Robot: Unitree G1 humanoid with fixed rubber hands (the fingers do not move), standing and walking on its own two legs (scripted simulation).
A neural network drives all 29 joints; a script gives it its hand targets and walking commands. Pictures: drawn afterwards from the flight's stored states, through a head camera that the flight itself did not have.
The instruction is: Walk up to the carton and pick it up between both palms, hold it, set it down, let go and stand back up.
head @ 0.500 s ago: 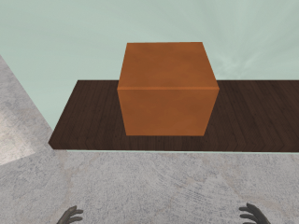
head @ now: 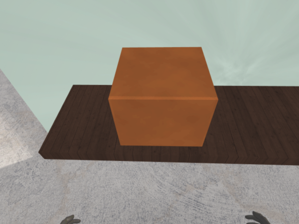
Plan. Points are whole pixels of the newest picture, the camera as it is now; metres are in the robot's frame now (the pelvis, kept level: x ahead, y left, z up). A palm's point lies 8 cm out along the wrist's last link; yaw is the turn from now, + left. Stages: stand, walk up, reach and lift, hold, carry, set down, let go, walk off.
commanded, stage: walk up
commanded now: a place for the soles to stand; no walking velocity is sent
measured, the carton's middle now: (161, 95) +0.52 -0.01 +0.04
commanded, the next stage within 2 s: reach and lift in 1.38 s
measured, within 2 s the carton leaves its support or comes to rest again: neither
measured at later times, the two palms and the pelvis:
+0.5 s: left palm out of the picture +0.13 +0.26 -0.08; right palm out of the picture +0.13 -0.27 -0.08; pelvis +0.01 +0.00 +0.00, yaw +0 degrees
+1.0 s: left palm out of the picture +0.09 +0.27 -0.08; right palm out of the picture +0.11 -0.27 -0.08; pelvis -0.01 -0.01 +0.00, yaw +1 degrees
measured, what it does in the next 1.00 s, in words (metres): stands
